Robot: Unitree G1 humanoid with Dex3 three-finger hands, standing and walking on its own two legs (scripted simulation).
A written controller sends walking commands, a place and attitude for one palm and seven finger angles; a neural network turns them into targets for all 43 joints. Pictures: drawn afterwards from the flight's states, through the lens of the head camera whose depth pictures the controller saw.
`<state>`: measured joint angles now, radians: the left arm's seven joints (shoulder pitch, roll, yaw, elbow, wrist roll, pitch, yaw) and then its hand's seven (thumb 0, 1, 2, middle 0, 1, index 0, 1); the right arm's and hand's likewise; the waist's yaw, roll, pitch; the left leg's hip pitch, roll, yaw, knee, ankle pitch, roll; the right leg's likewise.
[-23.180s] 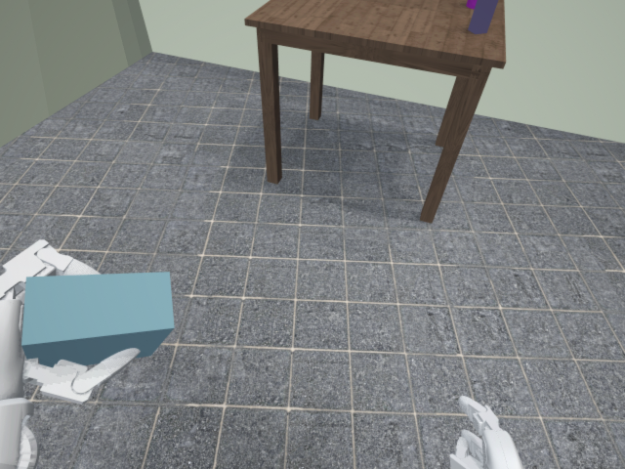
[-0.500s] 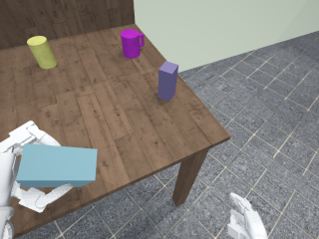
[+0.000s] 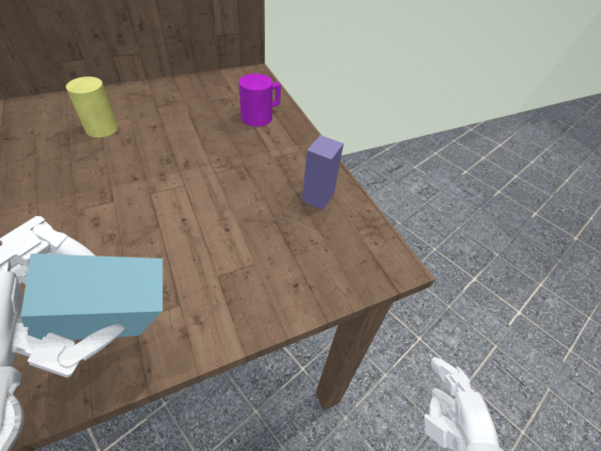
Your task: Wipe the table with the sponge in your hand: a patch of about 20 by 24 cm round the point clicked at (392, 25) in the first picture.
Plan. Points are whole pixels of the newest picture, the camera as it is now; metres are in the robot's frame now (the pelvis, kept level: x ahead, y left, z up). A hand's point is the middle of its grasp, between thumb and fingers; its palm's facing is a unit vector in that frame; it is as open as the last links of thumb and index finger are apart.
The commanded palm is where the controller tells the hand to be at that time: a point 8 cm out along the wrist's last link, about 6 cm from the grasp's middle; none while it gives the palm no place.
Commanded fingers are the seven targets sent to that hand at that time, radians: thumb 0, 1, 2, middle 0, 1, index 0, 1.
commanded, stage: come to a stop and stand still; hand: left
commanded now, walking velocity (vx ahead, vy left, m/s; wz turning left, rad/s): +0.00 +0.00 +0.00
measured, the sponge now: (112, 301) +0.24 +0.23 +0.12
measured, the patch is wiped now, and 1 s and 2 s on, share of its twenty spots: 0.00 0.00 0.00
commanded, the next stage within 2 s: look again from close up in 0.06 s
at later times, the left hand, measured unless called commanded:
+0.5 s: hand (65, 319) +0.20 +0.25 +0.15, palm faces +0.36 -0.86 -0.37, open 9.8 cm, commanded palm +0.15 +0.28 +0.18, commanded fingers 0.00 0.10 1.30 -1.20 -1.60 -1.20 -1.60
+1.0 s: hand (72, 276) +0.23 +0.24 +0.17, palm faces +0.36 -0.82 -0.45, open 9.8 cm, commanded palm +0.16 +0.27 +0.18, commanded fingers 0.00 0.10 1.30 -1.20 -1.60 -1.20 -1.60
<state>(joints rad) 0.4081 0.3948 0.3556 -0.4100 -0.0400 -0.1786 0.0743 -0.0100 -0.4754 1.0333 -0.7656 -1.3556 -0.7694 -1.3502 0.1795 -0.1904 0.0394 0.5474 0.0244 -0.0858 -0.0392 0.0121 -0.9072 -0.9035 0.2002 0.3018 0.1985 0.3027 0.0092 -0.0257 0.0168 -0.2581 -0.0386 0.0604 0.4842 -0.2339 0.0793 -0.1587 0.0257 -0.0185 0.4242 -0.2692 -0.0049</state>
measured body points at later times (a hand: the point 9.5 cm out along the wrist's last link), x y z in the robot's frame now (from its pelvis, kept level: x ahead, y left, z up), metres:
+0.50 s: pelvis -0.01 +0.00 +0.00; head -0.01 +0.02 +0.45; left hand +0.18 +0.29 +0.17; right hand +0.17 -0.22 -0.07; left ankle +0.02 +0.06 -0.74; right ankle -0.03 -0.12 -0.74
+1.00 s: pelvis +0.01 -0.01 +0.00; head +0.06 +0.01 +0.44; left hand +0.21 +0.29 +0.20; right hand +0.16 -0.24 -0.08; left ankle +0.02 +0.06 -0.74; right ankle -0.03 -0.12 -0.74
